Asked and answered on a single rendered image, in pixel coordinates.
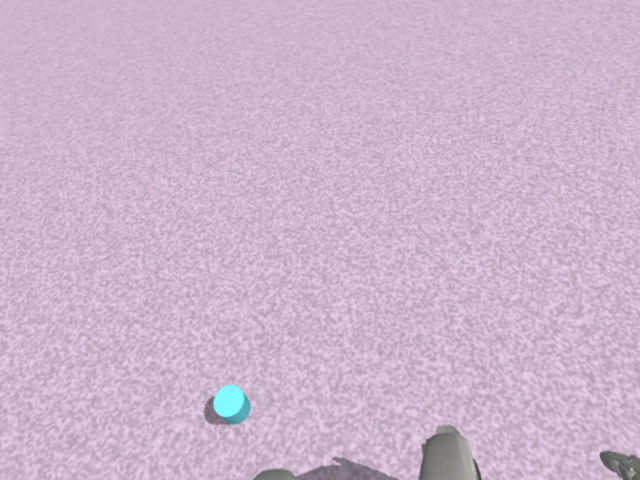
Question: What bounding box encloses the right robot hand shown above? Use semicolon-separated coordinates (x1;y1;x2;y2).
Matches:
600;451;640;480

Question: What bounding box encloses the tin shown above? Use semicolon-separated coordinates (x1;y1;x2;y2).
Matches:
213;385;251;424

